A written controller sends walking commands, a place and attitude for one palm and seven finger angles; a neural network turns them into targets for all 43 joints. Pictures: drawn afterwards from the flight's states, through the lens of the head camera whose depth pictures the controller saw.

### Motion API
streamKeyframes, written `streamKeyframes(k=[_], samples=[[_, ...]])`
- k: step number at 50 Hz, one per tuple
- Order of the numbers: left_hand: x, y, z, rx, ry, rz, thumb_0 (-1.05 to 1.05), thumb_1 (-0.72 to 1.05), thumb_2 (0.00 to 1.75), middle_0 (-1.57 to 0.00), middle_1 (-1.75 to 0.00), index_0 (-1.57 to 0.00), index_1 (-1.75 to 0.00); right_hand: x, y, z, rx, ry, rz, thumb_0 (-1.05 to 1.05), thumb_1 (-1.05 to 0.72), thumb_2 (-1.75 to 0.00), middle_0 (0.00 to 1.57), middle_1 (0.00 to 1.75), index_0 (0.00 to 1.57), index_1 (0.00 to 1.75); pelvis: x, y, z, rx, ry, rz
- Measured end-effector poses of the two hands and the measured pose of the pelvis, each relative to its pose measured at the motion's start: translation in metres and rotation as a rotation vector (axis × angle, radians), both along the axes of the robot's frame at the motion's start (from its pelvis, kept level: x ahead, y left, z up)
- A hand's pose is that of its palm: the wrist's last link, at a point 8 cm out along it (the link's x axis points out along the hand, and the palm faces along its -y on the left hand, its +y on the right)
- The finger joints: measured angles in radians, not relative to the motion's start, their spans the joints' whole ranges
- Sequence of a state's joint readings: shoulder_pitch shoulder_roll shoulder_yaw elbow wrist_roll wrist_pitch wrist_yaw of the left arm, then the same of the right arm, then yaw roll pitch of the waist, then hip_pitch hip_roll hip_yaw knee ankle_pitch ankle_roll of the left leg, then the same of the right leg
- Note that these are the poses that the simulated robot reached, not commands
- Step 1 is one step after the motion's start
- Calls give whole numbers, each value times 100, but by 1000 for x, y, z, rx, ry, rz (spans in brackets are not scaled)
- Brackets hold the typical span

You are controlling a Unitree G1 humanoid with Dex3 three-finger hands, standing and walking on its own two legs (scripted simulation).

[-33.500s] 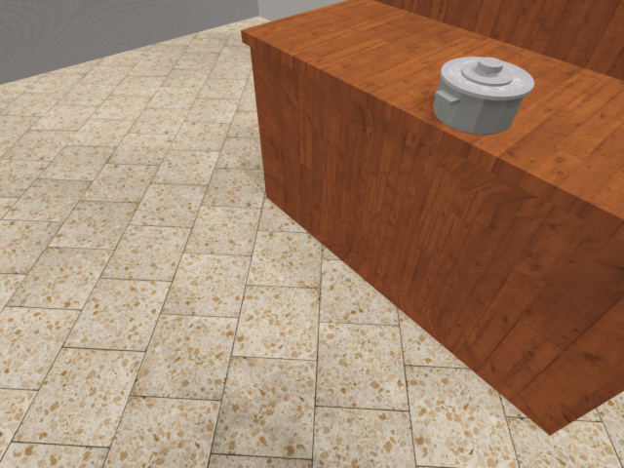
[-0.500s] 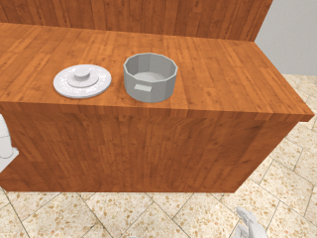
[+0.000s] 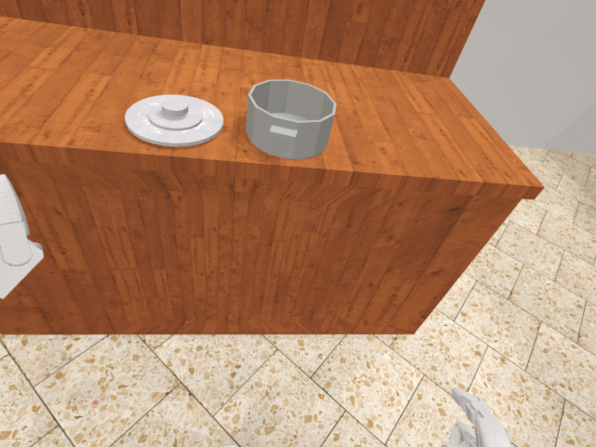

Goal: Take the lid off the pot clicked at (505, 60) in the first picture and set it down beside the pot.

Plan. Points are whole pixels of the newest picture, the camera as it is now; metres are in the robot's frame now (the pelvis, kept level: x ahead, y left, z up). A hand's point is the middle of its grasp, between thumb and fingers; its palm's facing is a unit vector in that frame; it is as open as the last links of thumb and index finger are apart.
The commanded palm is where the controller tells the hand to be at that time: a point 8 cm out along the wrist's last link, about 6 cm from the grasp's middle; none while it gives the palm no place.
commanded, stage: stop stepping back and stand still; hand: left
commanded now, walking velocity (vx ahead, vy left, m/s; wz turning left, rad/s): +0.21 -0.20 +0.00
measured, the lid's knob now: (175, 107) +0.73 +0.31 +0.07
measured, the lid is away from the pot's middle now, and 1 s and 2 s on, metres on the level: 0.25 0.25 0.25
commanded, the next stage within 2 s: none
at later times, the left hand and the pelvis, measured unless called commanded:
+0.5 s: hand out of the picture +0.06 +0.33 +0.25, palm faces +0.55 -0.83 -0.09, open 7.4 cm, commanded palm -0.03 +0.33 +0.25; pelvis -0.16 +0.06 +0.00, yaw -2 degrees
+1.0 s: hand out of the picture +0.01 +0.31 -0.04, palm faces +0.12 -0.95 -0.30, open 7.4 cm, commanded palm none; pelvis -0.21 +0.09 +0.00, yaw +2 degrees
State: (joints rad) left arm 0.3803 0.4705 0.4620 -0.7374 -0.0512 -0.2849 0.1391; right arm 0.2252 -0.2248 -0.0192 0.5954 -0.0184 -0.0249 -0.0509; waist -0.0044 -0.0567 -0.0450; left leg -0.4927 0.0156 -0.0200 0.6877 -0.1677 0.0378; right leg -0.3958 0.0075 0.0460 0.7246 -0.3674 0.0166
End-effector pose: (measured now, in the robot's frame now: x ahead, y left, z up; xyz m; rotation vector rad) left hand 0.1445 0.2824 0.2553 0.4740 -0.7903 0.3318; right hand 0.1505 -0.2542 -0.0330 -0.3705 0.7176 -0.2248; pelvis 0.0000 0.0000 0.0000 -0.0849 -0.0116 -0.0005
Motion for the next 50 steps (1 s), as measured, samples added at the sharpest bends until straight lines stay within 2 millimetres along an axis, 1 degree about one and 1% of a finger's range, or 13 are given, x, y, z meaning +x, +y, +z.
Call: streamKeyframes(k=[3,6,14,18,23,27,30,35,41,43,45,47,50], samples=[[12,16,-27,-113,122,-10,1,89,90,-21,-30,-21,-30,-28,12,-7,45,5,11,1,-90,-90,20,30,21,30,-32,8,0,-7,-19,-5],[-6,17,-35,-93,239,-18,1,89,90,-20,-30,-20,-30,-60,27,-2,92,-8,-16,1,-90,-90,20,30,21,30,-55,9,6,-16,-13,-25],[-124,-19,15,164,200,-110,2,89,90,-21,-30,-21,-30,-127,50,-13,130,41,22,1,-90,-90,20,30,21,30,-111,17,10,17,23,-45],[-149,26,34,147,35,30,1,88,90,-22,-30,-22,-31,-155,55,-24,139,104,-19,1,-90,-90,20,30,21,30,-128,28,12,29,-8,-22],[-140,92,7,-205,1,174,0,89,90,-21,-30,-21,-30,-170,60,-18,98,-18,-37,1,-90,-90,20,30,21,30,-149,49,4,34,-14,-22],[-132,68,-31,-264,189,56,1,90,90,-19,-29,-19,-30,-185,73,-10,135,-104,-37,1,-90,-90,20,30,21,30,-175,58,3,57,-59,-37],[-151,35,-41,-172,319,-68,2,90,90,-19,-29,-19,-30,-198,82,-4,160,-107,-25,1,-90,-90,20,30,21,30,-185,55,7,56,-48,-29],[-203,24,-17,80,310,-101,2,89,90,-21,-30,-21,-30,-211,83,-19,132,8,1,1,-90,-90,20,30,21,30,-201,56,3,52,-30,-14],[-215,83,18,68,95,138,1,88,90,-22,-30,-22,-31,-218,92,-25,122,59,-4,1,-90,-90,20,30,21,30,-194,77,11,54,-6,-8],[-186,109,-21,-41,242,194,0,89,90,-21,-30,-21,-30,-218,92,-40,135,37,27,1,-90,-90,20,30,21,30,-196,90,1,18,15,19],[-154,124,-87,-194,536,217,0,90,90,-20,-30,-20,-30,-227,93,-52,158,62,12,1,-90,-90,20,30,21,30,-202,96,-1,33,2,38],[-138,116,-164,-307,864,202,0,91,90,-19,-29,-19,-30,-243,95,-58,180,98,-12,1,-90,-90,20,30,21,30,-206,95,1,48,-2,50],[-154,73,-269,-406,1309,110,1,92,90,-18,-29,-18,-30,-272,95,-62,190,185,-43,0,-90,-90,20,30,21,30,-210,88,5,62,-5,42]])
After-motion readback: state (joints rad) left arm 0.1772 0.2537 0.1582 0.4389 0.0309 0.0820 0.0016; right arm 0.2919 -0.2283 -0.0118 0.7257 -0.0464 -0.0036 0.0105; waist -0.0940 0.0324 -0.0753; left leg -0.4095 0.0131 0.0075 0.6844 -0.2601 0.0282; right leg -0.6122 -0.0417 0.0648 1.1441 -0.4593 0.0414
